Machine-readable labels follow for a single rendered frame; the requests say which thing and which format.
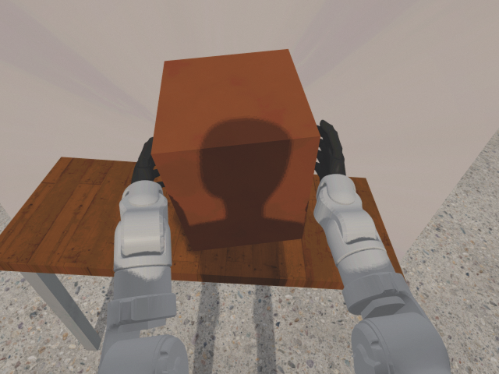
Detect right robot forearm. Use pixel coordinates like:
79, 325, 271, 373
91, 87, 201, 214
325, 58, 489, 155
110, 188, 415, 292
313, 174, 451, 370

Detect table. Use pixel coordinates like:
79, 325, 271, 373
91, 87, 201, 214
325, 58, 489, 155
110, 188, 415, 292
0, 157, 405, 351

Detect robot left hand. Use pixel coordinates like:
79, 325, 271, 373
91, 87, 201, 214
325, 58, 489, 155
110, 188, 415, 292
131, 137, 165, 188

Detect left robot forearm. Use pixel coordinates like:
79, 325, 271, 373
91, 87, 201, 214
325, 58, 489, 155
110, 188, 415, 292
97, 180, 176, 374

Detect robot left upper arm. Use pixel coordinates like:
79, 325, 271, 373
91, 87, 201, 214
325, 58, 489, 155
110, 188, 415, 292
99, 334, 189, 374

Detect robot right hand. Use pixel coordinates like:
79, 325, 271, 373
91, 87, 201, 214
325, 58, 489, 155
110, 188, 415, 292
314, 120, 346, 181

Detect robot right upper arm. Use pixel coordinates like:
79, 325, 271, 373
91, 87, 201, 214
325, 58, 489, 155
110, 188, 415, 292
351, 312, 451, 374

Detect carton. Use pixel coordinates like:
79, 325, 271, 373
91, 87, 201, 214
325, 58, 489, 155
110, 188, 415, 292
151, 49, 320, 251

